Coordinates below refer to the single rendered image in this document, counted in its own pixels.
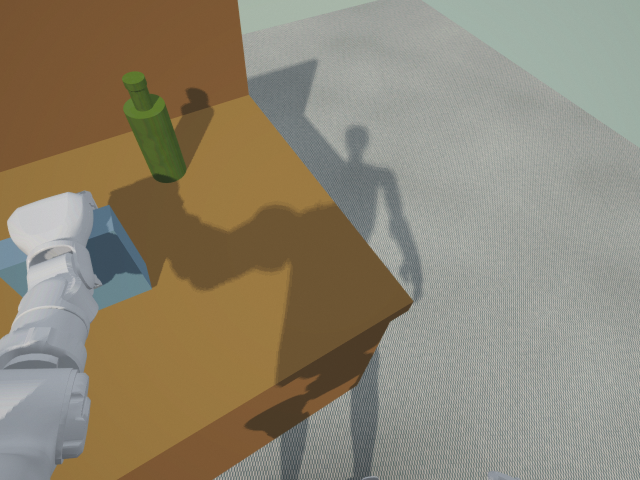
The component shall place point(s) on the robot left upper arm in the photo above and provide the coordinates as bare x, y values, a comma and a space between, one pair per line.
44, 415

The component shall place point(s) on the table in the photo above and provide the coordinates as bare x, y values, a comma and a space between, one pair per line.
266, 303

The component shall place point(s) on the left robot forearm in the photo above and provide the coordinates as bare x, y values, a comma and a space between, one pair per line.
54, 316

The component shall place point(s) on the left robot hand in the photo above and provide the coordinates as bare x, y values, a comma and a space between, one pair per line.
66, 216

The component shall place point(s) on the sponge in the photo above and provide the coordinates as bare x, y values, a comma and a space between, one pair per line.
115, 261

